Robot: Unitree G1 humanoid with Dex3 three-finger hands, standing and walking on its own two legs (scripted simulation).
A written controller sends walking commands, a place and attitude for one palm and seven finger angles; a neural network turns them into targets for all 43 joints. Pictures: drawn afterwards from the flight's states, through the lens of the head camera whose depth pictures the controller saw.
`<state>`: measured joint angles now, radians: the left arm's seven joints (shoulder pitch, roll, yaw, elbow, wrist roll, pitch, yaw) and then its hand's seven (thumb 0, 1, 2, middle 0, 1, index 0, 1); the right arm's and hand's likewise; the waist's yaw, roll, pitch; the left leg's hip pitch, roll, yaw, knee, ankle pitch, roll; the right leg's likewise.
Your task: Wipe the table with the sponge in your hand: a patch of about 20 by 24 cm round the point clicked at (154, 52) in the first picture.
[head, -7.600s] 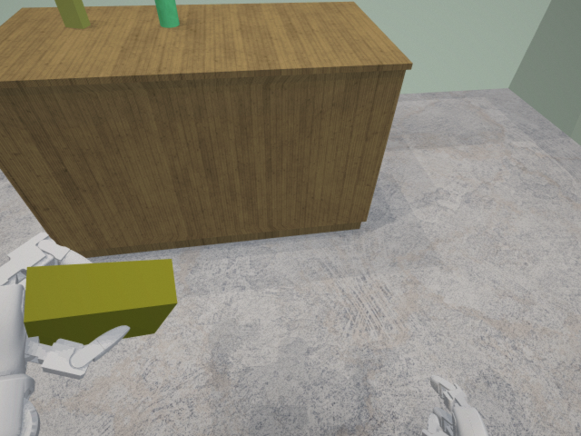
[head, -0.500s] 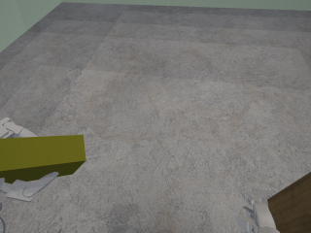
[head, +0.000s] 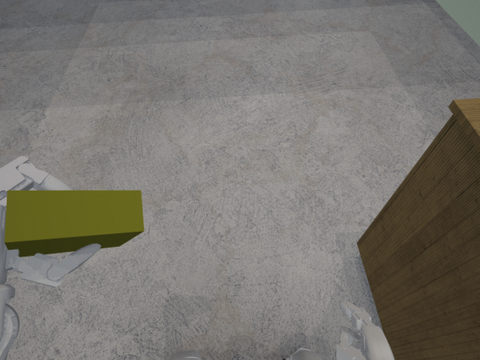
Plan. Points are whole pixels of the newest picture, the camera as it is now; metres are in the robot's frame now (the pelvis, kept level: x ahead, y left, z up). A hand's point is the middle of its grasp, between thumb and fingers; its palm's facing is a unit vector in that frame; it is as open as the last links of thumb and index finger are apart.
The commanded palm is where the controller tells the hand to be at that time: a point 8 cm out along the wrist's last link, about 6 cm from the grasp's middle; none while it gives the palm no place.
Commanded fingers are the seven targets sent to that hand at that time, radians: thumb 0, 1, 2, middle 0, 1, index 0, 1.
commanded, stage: turn to face it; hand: left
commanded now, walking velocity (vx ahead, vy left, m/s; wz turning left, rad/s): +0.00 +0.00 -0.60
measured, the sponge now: (94, 223) +0.24 +0.21 +0.15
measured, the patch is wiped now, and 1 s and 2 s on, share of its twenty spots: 0.00 0.00 0.00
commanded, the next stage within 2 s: none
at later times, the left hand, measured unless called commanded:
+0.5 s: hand (143, 231) +0.23 +0.13 +0.18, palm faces +0.14 -0.89 -0.43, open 9.5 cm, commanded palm +0.19 +0.18 +0.20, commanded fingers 0.00 0.10 1.30 -1.20 -1.60 -1.20 -1.60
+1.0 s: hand (265, 272) +0.19 +0.00 +0.18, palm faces -0.17 -0.87 -0.46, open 9.5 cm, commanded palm +0.17 +0.07 +0.20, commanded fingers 0.00 0.10 1.30 -1.20 -1.60 -1.20 -1.60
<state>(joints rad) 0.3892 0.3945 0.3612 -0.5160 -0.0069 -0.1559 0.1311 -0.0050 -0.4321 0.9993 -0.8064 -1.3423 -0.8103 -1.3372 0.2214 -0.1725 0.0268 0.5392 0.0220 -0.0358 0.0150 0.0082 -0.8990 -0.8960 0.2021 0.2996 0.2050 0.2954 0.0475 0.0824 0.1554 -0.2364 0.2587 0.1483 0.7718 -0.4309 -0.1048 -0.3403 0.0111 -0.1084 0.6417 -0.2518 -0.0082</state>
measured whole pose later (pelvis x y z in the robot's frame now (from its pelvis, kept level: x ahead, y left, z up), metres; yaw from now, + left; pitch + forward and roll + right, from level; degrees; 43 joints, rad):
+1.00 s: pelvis -0.12 -0.07 +0.01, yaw -36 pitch +2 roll +2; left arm 0.50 0.40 0.37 -0.58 -0.04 -0.16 0.15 -0.01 -0.43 1.00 -0.80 -1.34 -0.81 -1.33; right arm 0.17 -0.28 -0.03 0.52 0.01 0.07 -0.02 0.01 -0.91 -0.90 0.20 0.30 0.20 0.29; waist 0.02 -0.03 0.06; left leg -0.25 0.05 0.08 0.51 -0.31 -0.04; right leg -0.40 0.10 0.07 0.56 -0.18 -0.08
